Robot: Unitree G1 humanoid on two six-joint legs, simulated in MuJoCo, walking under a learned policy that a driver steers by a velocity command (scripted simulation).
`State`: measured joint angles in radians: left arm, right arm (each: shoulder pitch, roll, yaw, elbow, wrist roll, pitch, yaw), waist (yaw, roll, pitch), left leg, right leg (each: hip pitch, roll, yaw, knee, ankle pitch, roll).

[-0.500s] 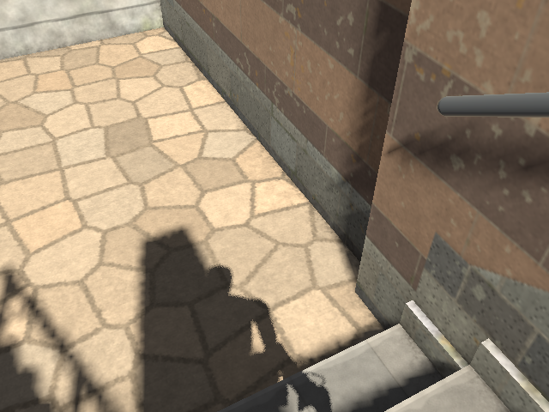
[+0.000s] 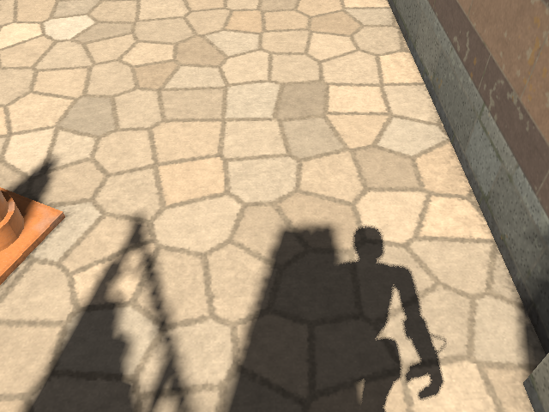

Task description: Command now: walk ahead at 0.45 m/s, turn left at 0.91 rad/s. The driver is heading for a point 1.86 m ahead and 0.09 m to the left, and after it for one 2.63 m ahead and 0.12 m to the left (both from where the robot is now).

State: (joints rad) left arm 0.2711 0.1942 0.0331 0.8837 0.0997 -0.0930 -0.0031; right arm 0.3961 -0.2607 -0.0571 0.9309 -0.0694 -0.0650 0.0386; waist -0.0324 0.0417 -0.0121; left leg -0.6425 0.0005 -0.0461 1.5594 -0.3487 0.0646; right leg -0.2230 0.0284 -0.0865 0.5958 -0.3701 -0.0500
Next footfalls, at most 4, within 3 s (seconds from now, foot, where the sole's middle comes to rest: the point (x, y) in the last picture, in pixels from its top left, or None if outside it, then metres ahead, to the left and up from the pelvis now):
0.24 left None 0.26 0.07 -0.93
0.72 right None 0.57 -0.19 -1.10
1.50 left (256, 406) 0.66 0.07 -1.10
1.92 right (253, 269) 1.16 0.08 -1.10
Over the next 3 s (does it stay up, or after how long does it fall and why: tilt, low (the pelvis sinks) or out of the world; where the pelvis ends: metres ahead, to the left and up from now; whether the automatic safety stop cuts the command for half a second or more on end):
stays up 1.77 0.12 -0.33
